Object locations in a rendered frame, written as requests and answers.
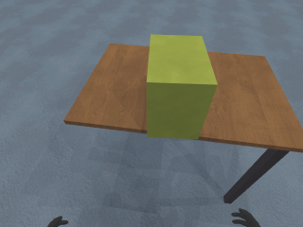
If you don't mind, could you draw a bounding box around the right robot hand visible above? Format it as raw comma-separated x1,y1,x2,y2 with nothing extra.
231,208,260,227

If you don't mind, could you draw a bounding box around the left robot hand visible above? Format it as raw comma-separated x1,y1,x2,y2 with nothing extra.
47,216,68,227

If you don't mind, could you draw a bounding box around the table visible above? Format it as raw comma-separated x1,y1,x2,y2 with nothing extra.
63,44,303,204

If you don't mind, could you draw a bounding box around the carton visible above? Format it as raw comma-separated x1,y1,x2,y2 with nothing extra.
146,34,218,140

